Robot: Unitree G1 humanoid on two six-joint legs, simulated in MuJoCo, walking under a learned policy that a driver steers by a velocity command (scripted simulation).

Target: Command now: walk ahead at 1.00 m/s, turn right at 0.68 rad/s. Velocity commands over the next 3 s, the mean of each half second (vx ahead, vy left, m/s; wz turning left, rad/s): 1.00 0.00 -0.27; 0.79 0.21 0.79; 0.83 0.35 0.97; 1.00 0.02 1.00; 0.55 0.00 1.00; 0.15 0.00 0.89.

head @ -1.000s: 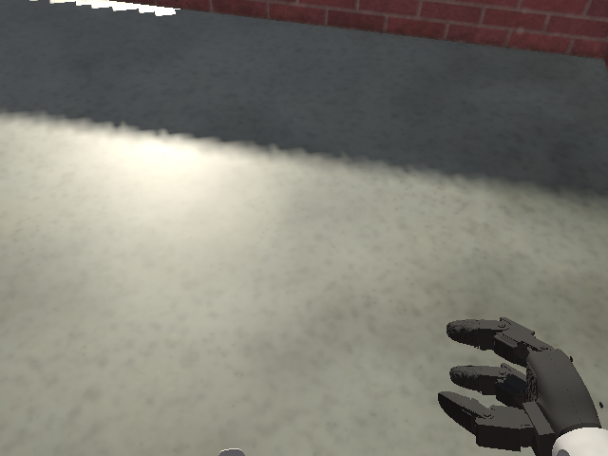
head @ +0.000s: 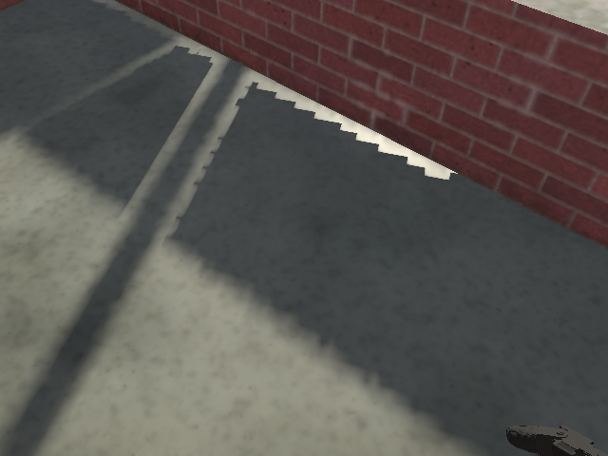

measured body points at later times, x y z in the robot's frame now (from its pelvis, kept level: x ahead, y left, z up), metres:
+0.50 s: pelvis +0.43 -0.10 +0.01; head +0.44 -0.11 +0.46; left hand +0.53 +0.16 -0.11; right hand +0.50 -0.37 -0.11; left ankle +0.37 +0.10 -0.60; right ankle +0.44 -0.18 -0.72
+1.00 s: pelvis +0.83 -0.07 +0.00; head +0.90 -0.09 +0.45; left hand +1.03 +0.22 -0.04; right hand +0.92 -0.34 -0.13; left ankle +0.90 -0.06 -0.72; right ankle +0.90 -0.24 -0.65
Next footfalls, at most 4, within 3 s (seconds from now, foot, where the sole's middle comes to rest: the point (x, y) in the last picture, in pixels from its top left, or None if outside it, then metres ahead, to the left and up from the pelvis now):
0.34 right None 0.48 -0.19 -0.76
0.82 left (346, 284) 0.94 -0.06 -0.76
1.12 right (380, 226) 1.14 -0.15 -0.76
1.48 left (217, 223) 1.12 0.31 -0.76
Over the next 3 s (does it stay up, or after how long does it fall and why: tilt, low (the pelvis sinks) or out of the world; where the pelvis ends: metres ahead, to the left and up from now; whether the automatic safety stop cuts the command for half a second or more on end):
stays up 1.43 0.99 0.02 its command is cut before an obstacle after 0.8 s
